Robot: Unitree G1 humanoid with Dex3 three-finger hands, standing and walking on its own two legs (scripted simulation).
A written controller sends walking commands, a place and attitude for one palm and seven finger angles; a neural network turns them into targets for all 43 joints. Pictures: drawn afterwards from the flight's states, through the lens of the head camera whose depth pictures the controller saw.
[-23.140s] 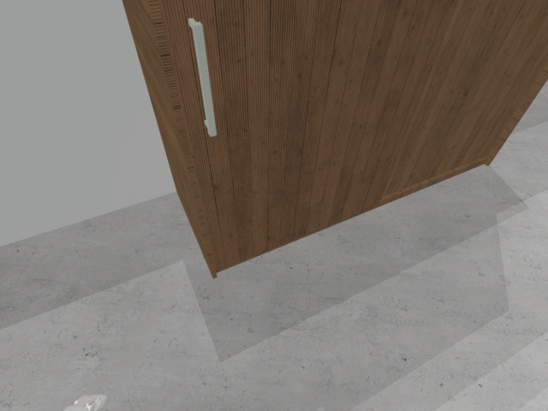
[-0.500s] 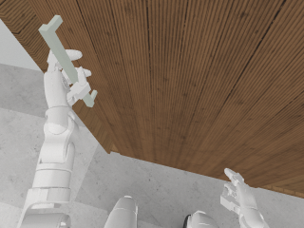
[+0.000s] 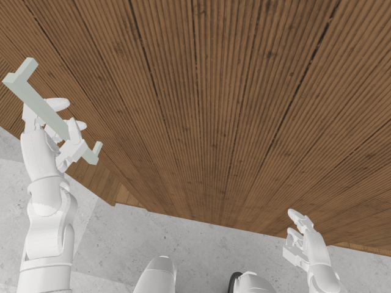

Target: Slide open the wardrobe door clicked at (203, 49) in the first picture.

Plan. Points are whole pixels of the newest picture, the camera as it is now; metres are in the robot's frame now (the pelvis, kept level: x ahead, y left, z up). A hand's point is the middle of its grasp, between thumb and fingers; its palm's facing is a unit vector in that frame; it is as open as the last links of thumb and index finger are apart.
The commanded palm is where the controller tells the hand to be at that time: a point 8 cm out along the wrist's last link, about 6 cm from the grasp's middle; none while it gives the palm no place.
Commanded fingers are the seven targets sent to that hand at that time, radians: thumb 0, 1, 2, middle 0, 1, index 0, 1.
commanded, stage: step sideways, sliding the door along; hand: left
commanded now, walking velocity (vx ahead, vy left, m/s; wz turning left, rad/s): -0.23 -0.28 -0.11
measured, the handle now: (68, 122) +0.35 +0.29 +0.11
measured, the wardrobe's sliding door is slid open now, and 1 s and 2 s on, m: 0.19 0.59 0.63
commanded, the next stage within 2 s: stop walking and hold the door there in 1.72 s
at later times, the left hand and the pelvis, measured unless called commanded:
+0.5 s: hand (184, 161) +0.30 +0.07 +0.11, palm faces +0.34 -0.94 -0.09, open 5.9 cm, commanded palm +0.26 +0.04 +0.11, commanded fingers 0.00 0.90 0.90 -0.45 -1.40 -0.45 -1.40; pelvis -0.01 -0.12 +0.00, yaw -2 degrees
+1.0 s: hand (312, 189) +0.28 -0.13 +0.11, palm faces +0.10 -0.99 -0.13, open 5.9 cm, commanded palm +0.26 -0.12 +0.11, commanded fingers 0.00 0.90 0.90 -0.45 -1.40 -0.45 -1.40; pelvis -0.07 -0.26 -0.01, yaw -5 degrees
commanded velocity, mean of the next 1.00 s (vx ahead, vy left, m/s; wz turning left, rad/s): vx -0.13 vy -0.29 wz -0.05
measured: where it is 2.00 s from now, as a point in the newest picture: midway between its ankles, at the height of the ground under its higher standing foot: outside the picture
